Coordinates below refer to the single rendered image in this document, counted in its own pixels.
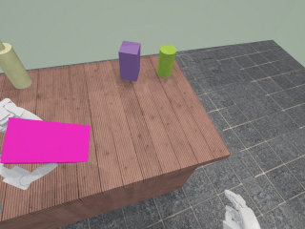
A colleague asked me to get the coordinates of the right robot hand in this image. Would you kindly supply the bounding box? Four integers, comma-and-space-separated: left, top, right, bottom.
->
223, 189, 261, 229

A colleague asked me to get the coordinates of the sponge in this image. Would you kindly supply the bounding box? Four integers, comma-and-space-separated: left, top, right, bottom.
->
0, 117, 91, 164

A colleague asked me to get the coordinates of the left robot hand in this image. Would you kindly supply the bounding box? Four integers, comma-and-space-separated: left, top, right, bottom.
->
0, 98, 58, 190

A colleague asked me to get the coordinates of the table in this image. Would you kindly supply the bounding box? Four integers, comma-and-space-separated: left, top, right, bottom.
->
0, 55, 231, 229

